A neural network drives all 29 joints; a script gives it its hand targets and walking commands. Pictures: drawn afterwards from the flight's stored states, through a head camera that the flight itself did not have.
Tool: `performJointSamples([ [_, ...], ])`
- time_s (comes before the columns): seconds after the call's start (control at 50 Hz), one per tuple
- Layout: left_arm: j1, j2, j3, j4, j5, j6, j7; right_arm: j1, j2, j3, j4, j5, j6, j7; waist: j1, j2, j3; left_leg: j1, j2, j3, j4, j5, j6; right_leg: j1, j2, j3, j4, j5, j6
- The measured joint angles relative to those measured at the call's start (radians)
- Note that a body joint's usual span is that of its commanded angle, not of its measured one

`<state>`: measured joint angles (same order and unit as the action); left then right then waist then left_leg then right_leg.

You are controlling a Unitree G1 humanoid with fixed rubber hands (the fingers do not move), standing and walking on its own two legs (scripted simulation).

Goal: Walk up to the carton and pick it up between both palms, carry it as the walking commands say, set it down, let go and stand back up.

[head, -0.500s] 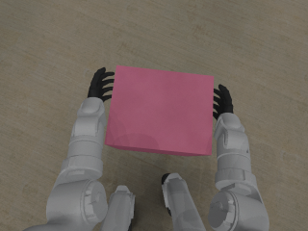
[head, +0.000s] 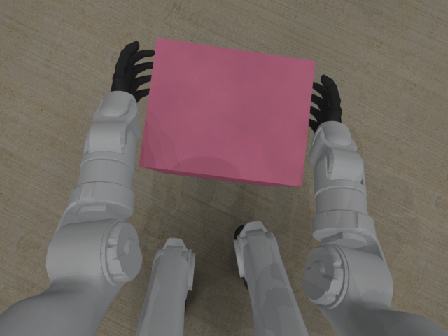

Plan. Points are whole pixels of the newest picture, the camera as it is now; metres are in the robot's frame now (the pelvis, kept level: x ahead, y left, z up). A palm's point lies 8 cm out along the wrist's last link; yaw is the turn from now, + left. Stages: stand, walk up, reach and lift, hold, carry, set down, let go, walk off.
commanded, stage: set down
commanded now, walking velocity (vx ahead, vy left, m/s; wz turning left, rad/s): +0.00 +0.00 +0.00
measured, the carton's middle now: (224, 129) +0.47 -0.07 -0.18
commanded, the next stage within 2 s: none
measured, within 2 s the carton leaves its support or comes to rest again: neither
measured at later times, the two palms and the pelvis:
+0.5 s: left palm (143, 93) +0.55 +0.08 -0.15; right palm (313, 122) +0.46 -0.24 -0.17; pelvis -0.01 +0.02 -0.06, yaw +0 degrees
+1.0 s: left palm (158, 98) +0.58 +0.07 -0.24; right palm (299, 127) +0.48 -0.25 -0.27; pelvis -0.01 +0.00 -0.12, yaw +2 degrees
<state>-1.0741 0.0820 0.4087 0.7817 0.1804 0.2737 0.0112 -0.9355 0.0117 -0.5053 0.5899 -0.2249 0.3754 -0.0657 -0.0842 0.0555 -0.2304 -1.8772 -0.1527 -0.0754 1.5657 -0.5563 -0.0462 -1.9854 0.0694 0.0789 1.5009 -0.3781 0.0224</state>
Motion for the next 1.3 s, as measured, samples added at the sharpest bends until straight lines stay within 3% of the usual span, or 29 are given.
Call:
performJointSamples([
  [0.22,-0.116,0.048,-0.003,0.048,-0.004,0.018,-0.006,-0.087,-0.018,-0.006,0.017,-0.013,0.011,-0.01,-0.002,0.013,0.049,-0.095,-0.018,0.007,0.106,-0.018,0.001,-0.09,0.002,0.004,0.098,-0.016,0.014],
  [0.52,-0.242,0.053,-0.041,0.108,-0.012,0.019,0.05,-0.197,-0.098,-0.052,0.087,0.003,0.004,0.026,-0.025,0.013,0.124,-0.202,-0.036,0.015,0.239,-0.05,0.014,-0.183,-0.002,0.0,0.213,-0.049,0.037],
  [0.62,-0.263,0.063,-0.048,0.119,-0.008,0.027,0.055,-0.22,-0.104,-0.058,0.108,-0.003,0.004,0.027,-0.025,0.013,0.143,-0.24,-0.039,0.018,0.273,-0.063,0.012,-0.224,-0.002,0.0,0.249,-0.061,0.037],
  [0.74,-0.263,0.073,-0.093,0.083,-0.064,0.019,0.071,-0.222,-0.117,-0.038,0.08,0.039,-0.007,0.02,-0.032,0.015,0.172,-0.279,-0.046,0.022,0.311,-0.074,0.002,-0.269,-0.006,0.0,0.298,-0.073,0.032],
  [0.96,-0.413,0.128,-0.083,0.172,-0.055,0.009,0.06,-0.335,-0.159,-0.017,0.129,0.055,-0.011,-0.001,-0.03,0.007,0.266,-0.344,-0.034,0.036,0.406,-0.09,-0.013,-0.349,0.018,0.0,0.391,-0.066,0.026],
  [1.1,-0.435,0.162,-0.116,0.179,-0.091,0.015,0.057,-0.354,-0.169,0.029,0.142,0.092,-0.013,-0.03,-0.034,-0.007,0.339,-0.334,-0.047,0.026,0.465,-0.112,-0.024,-0.339,-0.003,-0.021,0.454,-0.094,0.012],
  [1.3,-0.496,0.182,-0.152,0.25,-0.099,-0.003,0.076,-0.414,-0.184,-0.016,0.218,0.05,-0.038,-0.009,-0.054,0.001,0.385,-0.358,-0.061,0.02,0.519,-0.122,-0.011,-0.339,-0.032,-0.04,0.496,-0.123,0.017],
])
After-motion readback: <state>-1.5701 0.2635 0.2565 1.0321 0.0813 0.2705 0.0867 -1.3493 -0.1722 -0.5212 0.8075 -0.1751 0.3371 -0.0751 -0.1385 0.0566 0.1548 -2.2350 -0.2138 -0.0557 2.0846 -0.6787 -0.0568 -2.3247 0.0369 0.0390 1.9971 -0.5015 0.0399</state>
